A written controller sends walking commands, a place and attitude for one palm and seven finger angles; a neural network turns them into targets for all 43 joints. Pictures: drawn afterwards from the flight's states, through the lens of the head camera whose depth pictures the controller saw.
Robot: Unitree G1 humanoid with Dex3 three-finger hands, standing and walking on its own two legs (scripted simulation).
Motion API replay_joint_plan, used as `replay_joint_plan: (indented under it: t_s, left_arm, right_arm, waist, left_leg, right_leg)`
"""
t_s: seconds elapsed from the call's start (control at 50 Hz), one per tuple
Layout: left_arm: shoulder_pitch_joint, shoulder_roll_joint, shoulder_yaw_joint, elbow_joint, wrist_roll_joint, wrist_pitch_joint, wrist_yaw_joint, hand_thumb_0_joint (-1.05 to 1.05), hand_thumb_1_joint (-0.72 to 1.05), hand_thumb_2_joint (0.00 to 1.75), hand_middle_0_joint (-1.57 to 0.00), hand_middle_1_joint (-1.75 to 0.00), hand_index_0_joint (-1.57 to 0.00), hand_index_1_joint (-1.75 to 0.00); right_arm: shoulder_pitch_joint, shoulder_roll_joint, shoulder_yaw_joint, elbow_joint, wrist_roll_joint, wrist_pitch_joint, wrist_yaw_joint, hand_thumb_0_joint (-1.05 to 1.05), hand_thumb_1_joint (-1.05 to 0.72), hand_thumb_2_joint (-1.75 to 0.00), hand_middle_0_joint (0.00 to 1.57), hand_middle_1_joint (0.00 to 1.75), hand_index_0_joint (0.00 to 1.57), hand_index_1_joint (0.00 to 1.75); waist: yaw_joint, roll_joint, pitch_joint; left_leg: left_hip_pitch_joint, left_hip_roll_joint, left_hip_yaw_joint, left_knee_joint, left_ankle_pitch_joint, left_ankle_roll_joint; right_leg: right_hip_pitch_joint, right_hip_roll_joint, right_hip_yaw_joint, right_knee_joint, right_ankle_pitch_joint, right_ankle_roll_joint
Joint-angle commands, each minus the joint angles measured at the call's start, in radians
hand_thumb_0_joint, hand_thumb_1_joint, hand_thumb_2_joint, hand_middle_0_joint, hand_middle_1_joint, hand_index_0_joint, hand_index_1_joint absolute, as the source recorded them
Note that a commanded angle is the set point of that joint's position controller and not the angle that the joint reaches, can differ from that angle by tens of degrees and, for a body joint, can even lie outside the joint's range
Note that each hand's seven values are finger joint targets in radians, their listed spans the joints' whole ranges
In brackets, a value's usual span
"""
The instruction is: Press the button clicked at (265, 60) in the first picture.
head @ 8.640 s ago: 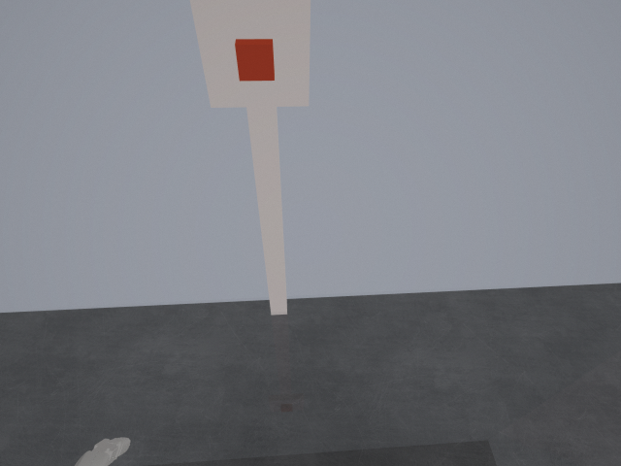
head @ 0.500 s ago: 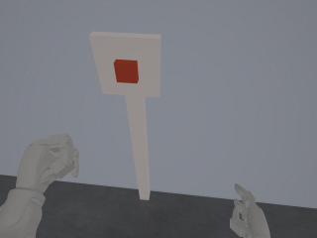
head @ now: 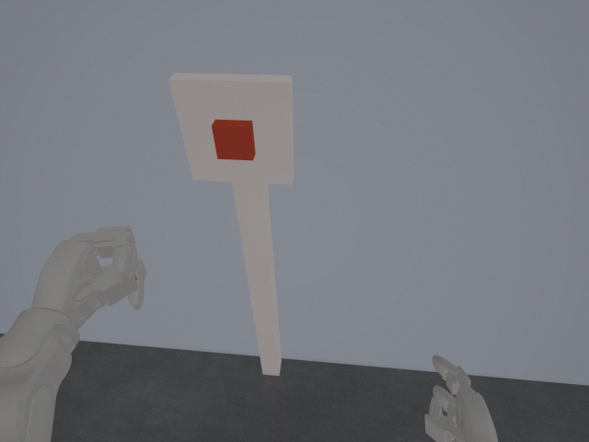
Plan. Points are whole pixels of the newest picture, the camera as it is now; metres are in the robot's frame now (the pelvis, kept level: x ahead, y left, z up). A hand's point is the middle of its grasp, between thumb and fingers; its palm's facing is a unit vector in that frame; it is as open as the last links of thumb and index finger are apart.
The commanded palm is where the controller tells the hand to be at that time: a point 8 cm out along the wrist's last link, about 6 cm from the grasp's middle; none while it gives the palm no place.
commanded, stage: raise the hand and make a fist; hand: left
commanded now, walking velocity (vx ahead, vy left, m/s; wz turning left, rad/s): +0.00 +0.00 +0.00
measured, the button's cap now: (234, 139) +0.53 +0.16 +0.18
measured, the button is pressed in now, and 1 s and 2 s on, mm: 0 0 0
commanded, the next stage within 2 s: aim a knuckle at the button in 0.20 s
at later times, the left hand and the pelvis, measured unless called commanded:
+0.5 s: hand (159, 261) +0.26 +0.19 +0.18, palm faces +0.08 -0.99 -0.07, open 3.1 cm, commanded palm +0.23 +0.23 +0.18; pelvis +0.00 -0.03 +0.00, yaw +1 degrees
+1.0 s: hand (213, 222) +0.35 +0.15 +0.15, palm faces +0.00 -1.00 -0.02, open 3.1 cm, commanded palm +0.33 +0.20 +0.17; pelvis +0.02 -0.01 +0.00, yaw -1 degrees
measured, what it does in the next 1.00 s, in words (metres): stands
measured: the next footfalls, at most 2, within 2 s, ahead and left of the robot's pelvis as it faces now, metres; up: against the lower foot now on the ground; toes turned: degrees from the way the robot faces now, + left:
none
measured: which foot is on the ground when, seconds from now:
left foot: down 0.00-1.00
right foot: down 0.00-1.00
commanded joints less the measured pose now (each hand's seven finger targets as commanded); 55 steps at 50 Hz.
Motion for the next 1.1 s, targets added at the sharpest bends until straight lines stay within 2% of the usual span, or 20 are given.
replay_joint_plan:
  t_s: [0.0,0.04,0.1,0.16,0.24,0.32,0.4,0.46,0.52,0.54,0.56,0.64,0.68,0.7,0.76,0.84,0.86,0.94,1.0,1.08]
  left_arm:
    - [-0.255,0.178,0.106,-0.337,-0.014,-0.161,0.046,0.00,0.90,0.90,-1.30,-1.50,-1.30,-1.50]
    - [-0.252,0.187,0.106,-0.325,-0.007,-0.195,0.056,0.00,0.90,0.90,-1.30,-1.50,-1.30,-1.50]
    - [-0.234,0.149,0.065,-0.237,0.000,-0.191,0.050,0.00,0.90,0.90,-1.30,-1.50,-1.30,-1.50]
    - [-0.221,0.139,0.042,-0.171,-0.002,-0.145,0.034,0.00,0.90,0.90,-1.30,-1.50,-1.30,-1.50]
    - [-0.217,0.172,0.077,-0.172,-0.014,-0.118,0.024,0.00,0.90,0.90,-1.30,-1.50,-1.30,-1.50]
    - [-0.310,0.197,0.103,-0.204,-0.017,-0.169,0.033,0.00,0.90,0.90,-1.30,-1.50,-1.30,-1.50]
    - [-0.374,0.170,0.076,-0.118,-0.014,-0.208,0.047,0.00,0.90,0.90,-1.30,-1.50,-1.30,-1.50]
    - [-0.419,0.167,0.042,-0.017,0.004,-0.195,0.041,0.00,0.90,0.90,-1.30,-1.50,-1.30,-1.50]
    - [-0.441,0.159,0.029,0.011,0.014,-0.178,0.035,0.00,0.90,0.90,-1.30,-1.50,-1.30,-1.50]
    - [-0.437,0.173,0.044,0.024,0.014,-0.176,0.035,0.00,0.90,0.90,-1.30,-1.50,-1.30,-1.50]
    - [-0.434,0.187,0.059,0.027,0.019,-0.176,0.034,0.00,0.90,0.90,-1.30,-1.50,-1.30,-1.50]
    - [-0.525,0.215,0.089,0.010,0.023,-0.205,0.050,0.00,0.90,0.90,-1.30,-1.50,-1.30,-1.50]
    - [-0.528,0.196,0.082,0.023,0.025,-0.224,0.061,0.00,0.90,0.90,-1.30,-1.50,-1.30,-1.50]
    - [-0.542,0.159,0.044,0.019,0.028,-0.232,0.063,0.00,0.90,0.90,-1.30,-1.50,-1.30,-1.50]
    - [-0.558,0.098,-0.024,0.045,0.040,-0.235,0.073,0.00,0.90,0.90,-1.30,-1.50,-1.30,-1.50]
    - [-0.563,0.093,-0.039,0.116,0.057,-0.200,0.090,0.00,0.90,0.90,-1.30,-1.50,-1.30,-1.50]
    - [-0.604,0.085,-0.053,0.115,0.061,-0.193,0.096,0.00,0.90,0.90,-1.30,-1.50,-1.30,-1.50]
    - [-0.689,0.085,-0.057,0.073,0.083,-0.203,0.142,0.00,0.90,0.90,-1.30,-1.50,-1.30,-1.50]
    - [-0.734,0.046,-0.089,0.051,0.100,-0.234,0.174,0.00,0.90,0.90,-1.30,-1.50,-1.30,-1.50]
    - [-0.787,-0.019,-0.152,0.165,0.114,-0.232,0.199,0.00,0.90,0.90,-1.30,-1.50,-1.30,-1.50]
  right_arm:
    - [-0.185,-0.094,-0.042,-0.184,-0.006,-0.084,-0.001,0.00,-0.90,-0.90,0.20,0.30,0.20,0.30]
    - [-0.172,-0.097,-0.044,-0.169,-0.010,-0.097,-0.002,0.00,-0.90,-0.90,0.20,0.30,0.20,0.30]
    - [-0.166,-0.101,-0.047,-0.148,-0.002,-0.104,-0.008,0.00,-0.90,-0.90,0.20,0.30,0.20,0.30]
    - [-0.174,-0.109,-0.050,-0.144,0.007,-0.099,-0.014,0.00,-0.90,-0.90,0.20,0.30,0.20,0.30]
    - [-0.191,-0.110,-0.052,-0.157,0.007,-0.096,-0.019,0.00,-0.90,-0.90,0.20,0.30,0.20,0.30]
    - [-0.194,-0.103,-0.052,-0.153,0.002,-0.113,-0.020,0.00,-0.90,-0.90,0.20,0.30,0.20,0.30]
    - [-0.178,-0.101,-0.051,-0.128,0.002,-0.125,-0.023,0.00,-0.90,-0.90,0.20,0.30,0.20,0.30]
    - [-0.169,-0.110,-0.052,-0.114,0.006,-0.116,-0.026,0.00,-0.90,-0.90,0.20,0.30,0.20,0.30]
    - [-0.175,-0.109,-0.057,-0.130,0.007,-0.108,-0.025,0.00,-0.90,-0.90,0.20,0.30,0.20,0.30]
    - [-0.172,-0.112,-0.058,-0.129,0.005,-0.105,-0.023,0.00,-0.90,-0.90,0.20,0.30,0.20,0.30]
    - [-0.167,-0.113,-0.058,-0.132,0.004,-0.098,-0.020,0.00,-0.90,-0.90,0.20,0.30,0.20,0.30]
    - [-0.164,-0.105,-0.058,-0.138,0.001,-0.085,-0.016,0.00,-0.90,-0.90,0.20,0.30,0.20,0.30]
    - [-0.155,-0.102,-0.060,-0.140,0.000,-0.086,-0.012,0.00,-0.90,-0.90,0.20,0.30,0.20,0.30]
    - [-0.155,-0.100,-0.060,-0.142,0.000,-0.086,-0.012,0.00,-0.90,-0.90,0.20,0.30,0.20,0.30]
    - [-0.135,-0.103,-0.067,-0.139,0.000,-0.088,-0.007,0.00,-0.90,-0.90,0.20,0.30,0.20,0.30]
    - [-0.117,-0.115,-0.072,-0.131,0.000,-0.060,-0.005,0.00,-0.90,-0.90,0.20,0.30,0.20,0.30]
    - [-0.122,-0.114,-0.072,-0.133,0.002,-0.054,-0.005,0.00,-0.90,-0.90,0.20,0.30,0.20,0.30]
    - [-0.122,-0.108,-0.071,-0.136,-0.007,-0.038,0.001,0.00,-0.90,-0.90,0.20,0.30,0.20,0.30]
    - [-0.111,-0.098,-0.073,-0.133,-0.014,-0.033,0.010,0.00,-0.90,-0.90,0.20,0.30,0.20,0.30]
    - [-0.100,-0.101,-0.072,-0.110,-0.013,-0.008,0.014,0.00,-0.90,-0.90,0.20,0.30,0.20,0.30]
  waist:
    - [0.013,0.049,-0.129]
    - [0.013,0.057,-0.113]
    - [-0.001,0.083,-0.044]
    - [-0.004,0.025,0.013]
    - [0.007,-0.057,-0.021]
    - [0.000,-0.025,-0.086]
    - [-0.012,0.004,-0.052]
    - [-0.023,-0.042,-0.018]
    - [-0.012,-0.022,-0.061]
    - [-0.010,-0.073,-0.078]
    - [-0.003,-0.077,-0.113]
    - [0.001,-0.039,-0.187]
    - [0.000,-0.013,-0.195]
    - [-0.006,0.016,-0.195]
    - [-0.017,-0.007,-0.183]
    - [-0.019,-0.073,-0.171]
    - [-0.026,-0.058,-0.167]
    - [-0.022,-0.024,-0.223]
    - [-0.029,0.006,-0.287]
    - [-0.050,-0.037,-0.226]
  left_leg:
    - [0.095,0.022,-0.086,-0.090,0.086,-0.013]
    - [0.086,0.022,-0.083,-0.087,0.074,-0.011]
    - [0.071,0.022,-0.076,-0.091,0.036,-0.009]
    - [0.033,0.018,-0.069,-0.089,-0.011,-0.004]
    - [0.020,0.015,-0.061,-0.059,0.008,0.002]
    - [0.053,0.014,-0.054,-0.035,0.046,0.002]
    - [0.043,0.014,-0.055,-0.026,0.042,-0.001]
    - [0.010,0.013,-0.055,-0.019,0.028,0.001]
    - [0.012,0.011,-0.055,-0.011,0.056,0.000]
    - [-0.005,0.014,-0.058,-0.002,0.071,-0.001]
    - [-0.005,0.011,-0.055,-0.006,0.092,0.001]
    - [0.027,0.008,-0.047,-0.007,0.162,0.002]
    - [0.055,0.008,-0.041,-0.015,0.189,0.004]
    - [0.072,0.005,-0.035,-0.015,0.201,0.005]
    - [0.093,0.011,-0.042,-0.018,0.229,0.007]
    - [0.073,0.012,-0.042,-0.020,0.244,0.008]
    - [0.076,0.012,-0.040,-0.023,0.233,0.007]
    - [0.115,0.019,-0.049,-0.024,0.286,0.001]
    - [0.162,0.025,-0.053,-0.019,0.362,-0.008]
    - [0.140,0.031,-0.060,-0.028,0.316,-0.013]
  right_leg:
    - [-0.054,0.018,0.025,-0.091,0.059,-0.002]
    - [-0.053,0.017,0.035,-0.104,0.048,-0.003]
    - [-0.081,0.012,0.039,-0.120,0.025,-0.001]
    - [-0.091,0.004,0.060,-0.152,-0.033,0.008]
    - [-0.064,-0.010,0.099,-0.173,-0.076,0.021]
    - [-0.053,-0.020,0.116,-0.159,-0.038,0.028]
    - [-0.073,-0.024,0.129,-0.158,-0.023,0.029]
    - [-0.084,-0.031,0.149,-0.167,-0.041,0.036]
    - [-0.061,-0.043,0.159,-0.145,0.032,0.039]
    - [-0.034,-0.049,0.171,-0.137,0.076,0.049]
    - [-0.012,-0.048,0.160,-0.123,0.119,0.050]
    - [0.024,-0.038,0.129,-0.078,0.256,0.045]
    - [0.010,-0.023,0.096,-0.061,0.288,0.032]
    - [-0.005,-0.019,0.088,-0.057,0.302,0.028]
    - [-0.035,-0.006,0.064,-0.047,0.321,0.019]
    - [-0.034,-0.001,0.058,-0.046,0.336,0.018]
    - [-0.046,-0.003,0.058,-0.049,0.322,0.017]
    - [-0.030,0.003,0.049,-0.034,0.333,0.004]
    - [-0.018,0.005,0.043,-0.013,0.374,-0.002]
    - [-0.060,0.010,0.037,-0.026,0.324,-0.002]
